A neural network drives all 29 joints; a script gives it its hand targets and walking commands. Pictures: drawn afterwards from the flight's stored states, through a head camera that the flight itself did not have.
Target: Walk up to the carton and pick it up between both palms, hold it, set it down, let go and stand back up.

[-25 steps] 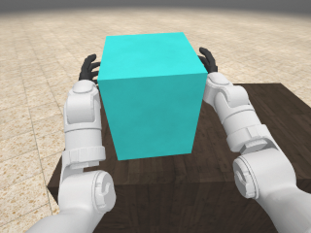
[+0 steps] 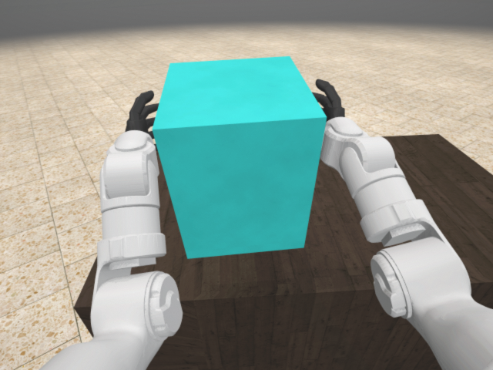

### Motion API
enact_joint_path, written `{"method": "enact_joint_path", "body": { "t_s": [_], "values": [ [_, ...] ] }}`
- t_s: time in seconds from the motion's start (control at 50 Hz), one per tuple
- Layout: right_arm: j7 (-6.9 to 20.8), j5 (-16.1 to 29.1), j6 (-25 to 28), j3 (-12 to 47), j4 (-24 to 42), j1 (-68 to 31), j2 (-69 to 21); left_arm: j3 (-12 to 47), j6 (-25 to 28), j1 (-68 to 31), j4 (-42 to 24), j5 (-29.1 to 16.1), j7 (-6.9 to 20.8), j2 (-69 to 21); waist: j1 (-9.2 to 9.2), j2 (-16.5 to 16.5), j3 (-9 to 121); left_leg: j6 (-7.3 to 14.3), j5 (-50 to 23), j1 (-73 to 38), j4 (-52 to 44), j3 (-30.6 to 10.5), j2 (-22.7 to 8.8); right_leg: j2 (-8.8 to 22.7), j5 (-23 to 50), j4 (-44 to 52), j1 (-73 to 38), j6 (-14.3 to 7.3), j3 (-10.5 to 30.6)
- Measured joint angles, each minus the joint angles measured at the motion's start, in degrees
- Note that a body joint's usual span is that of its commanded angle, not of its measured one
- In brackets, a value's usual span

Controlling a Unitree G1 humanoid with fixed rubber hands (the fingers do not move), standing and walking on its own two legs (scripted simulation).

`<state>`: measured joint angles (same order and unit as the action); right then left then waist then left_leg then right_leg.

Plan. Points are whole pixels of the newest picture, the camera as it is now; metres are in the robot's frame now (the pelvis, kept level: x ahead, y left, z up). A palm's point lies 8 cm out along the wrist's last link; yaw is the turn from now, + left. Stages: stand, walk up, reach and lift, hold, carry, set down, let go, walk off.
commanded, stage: hold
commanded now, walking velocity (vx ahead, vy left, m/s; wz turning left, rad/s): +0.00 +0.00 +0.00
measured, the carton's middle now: (238, 157) +0.38 +0.00 +0.22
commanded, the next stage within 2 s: none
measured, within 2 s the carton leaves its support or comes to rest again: neither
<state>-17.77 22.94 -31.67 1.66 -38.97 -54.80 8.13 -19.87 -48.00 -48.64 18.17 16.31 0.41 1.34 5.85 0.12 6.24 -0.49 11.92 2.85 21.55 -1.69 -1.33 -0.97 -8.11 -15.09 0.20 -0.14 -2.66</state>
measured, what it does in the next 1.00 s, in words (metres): stands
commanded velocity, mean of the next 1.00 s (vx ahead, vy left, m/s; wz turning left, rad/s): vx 0.00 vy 0.00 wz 0.00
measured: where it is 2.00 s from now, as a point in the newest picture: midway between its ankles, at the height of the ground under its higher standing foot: outside the picture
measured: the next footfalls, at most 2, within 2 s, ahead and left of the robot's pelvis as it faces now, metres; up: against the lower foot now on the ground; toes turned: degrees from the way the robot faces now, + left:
none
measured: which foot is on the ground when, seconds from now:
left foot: down 0.00-1.00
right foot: down 0.00-1.00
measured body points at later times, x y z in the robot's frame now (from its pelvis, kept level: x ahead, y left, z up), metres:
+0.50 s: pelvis +0.00 +0.00 +0.00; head -0.09 +0.02 +0.44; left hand +0.38 +0.15 +0.28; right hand +0.38 -0.15 +0.29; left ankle +0.01 +0.12 -0.75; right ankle +0.01 -0.12 -0.75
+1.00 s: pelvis +0.00 +0.00 +0.00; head -0.09 +0.02 +0.44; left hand +0.39 +0.15 +0.27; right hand +0.39 -0.15 +0.28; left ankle +0.01 +0.12 -0.75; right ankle +0.01 -0.12 -0.75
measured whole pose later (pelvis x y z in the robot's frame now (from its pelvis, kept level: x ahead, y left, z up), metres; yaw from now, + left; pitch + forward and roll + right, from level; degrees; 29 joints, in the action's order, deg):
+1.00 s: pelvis +0.00 +0.00 +0.00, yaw +0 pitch -5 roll -1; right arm -16.1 21.1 -32.4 -0.2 -46.1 -59.9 8.3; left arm -21.7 -47.2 -53.5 25.9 16.7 0.3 2.2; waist 4.0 0.6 7.1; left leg -0.6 11.1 4.8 21.0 -1.9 -1.1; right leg -1.4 -7.9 -15.7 2.8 -0.4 -1.1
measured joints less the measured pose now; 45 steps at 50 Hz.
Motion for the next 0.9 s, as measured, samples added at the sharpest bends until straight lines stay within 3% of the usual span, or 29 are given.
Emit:
{"method": "enact_joint_path", "body": {
  "t_s": [0.2, 0.36, 0.6, 0.9],
  "values": [
    [0.6, -1.7, -0.7, -1.3, -3.1, -3.1, 0.0, -1.3, 0.6, -3.3, 4.3, 0.0, 0.1, 0.7, -1.20, -0.2, 0.8, 0.0, -0.8, 1.2, -0.4, 0.5, 0.0, -0.1, 0.5, -0.6, 1.9, -0.1, 0.9],
    [0.7, -2.3, -0.4, -1.7, -5.4, -4.8, -0.1, -1.3, 1.3, -4.6, 6.7, -0.5, 0.1, 1.6, -1.15, 0.1, 1.5, -0.1, -1.2, 2.1, -0.6, 0.0, 0.1, -0.1, 0.8, -0.2, 2.5, -0.2, 0.6],
    [0.4, -0.7, -0.4, -0.1, -3.1, -2.5, 0.4, 0.1, 0.9, -2.0, 4.0, -0.6, -0.1, 1.1, -0.32, 0.2, 1.3, 0.0, -0.4, 1.7, 0.2, -0.6, 0.2, -0.2, 0.4, 0.0, 1.5, 0.0, 0.6],
    [0.4, -0.5, -0.8, -0.4, -2.8, -2.7, 0.5, -0.5, 0.6, -2.0, 3.3, -0.6, -0.3, 0.6, -0.79, 0.0, 1.3, 0.0, -0.4, 1.4, -0.1, -0.5, 0.3, -0.3, 0.3, 0.0, 1.4, 0.0, 1.2]
  ]
}}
